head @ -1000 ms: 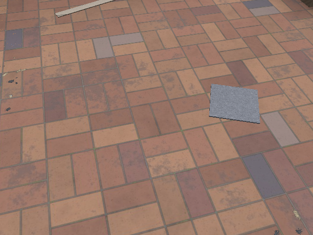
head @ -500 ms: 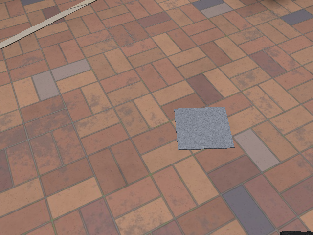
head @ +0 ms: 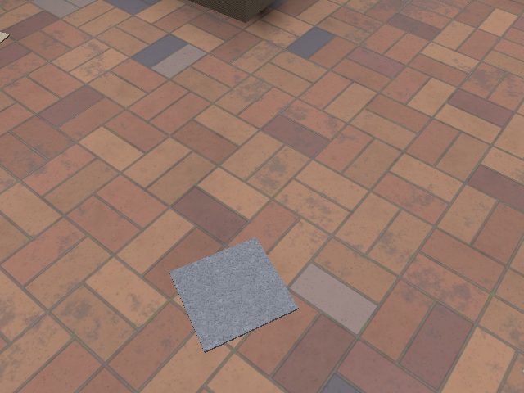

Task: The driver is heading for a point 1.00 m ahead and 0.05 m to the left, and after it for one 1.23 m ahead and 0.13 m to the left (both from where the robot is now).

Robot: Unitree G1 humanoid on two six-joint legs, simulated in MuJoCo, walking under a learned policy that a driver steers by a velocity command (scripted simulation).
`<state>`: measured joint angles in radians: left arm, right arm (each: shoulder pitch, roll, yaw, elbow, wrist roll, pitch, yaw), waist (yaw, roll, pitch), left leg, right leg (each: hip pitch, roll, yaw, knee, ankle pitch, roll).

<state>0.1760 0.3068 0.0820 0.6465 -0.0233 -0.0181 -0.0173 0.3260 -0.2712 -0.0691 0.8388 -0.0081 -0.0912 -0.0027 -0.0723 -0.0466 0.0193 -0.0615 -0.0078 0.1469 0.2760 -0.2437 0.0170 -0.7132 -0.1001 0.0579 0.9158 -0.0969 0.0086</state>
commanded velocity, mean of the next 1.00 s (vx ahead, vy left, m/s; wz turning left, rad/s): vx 0.46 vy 0.00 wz -0.04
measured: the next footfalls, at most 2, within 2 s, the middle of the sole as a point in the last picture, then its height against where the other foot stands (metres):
right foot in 0.20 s outside the picture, level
left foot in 0.72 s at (247, 337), level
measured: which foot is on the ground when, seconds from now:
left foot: down 0.00-0.18, up 0.20-0.70, down 0.72-1.00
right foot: up 0.00-0.18, down 0.20-0.74, up 0.76-1.00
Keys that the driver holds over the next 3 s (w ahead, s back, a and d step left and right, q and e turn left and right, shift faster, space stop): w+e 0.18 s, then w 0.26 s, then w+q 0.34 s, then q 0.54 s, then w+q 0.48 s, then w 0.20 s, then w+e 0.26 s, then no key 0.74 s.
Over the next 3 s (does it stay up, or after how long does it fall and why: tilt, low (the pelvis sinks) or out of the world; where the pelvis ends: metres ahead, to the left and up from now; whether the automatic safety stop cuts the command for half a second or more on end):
stays up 1.15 0.23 -0.01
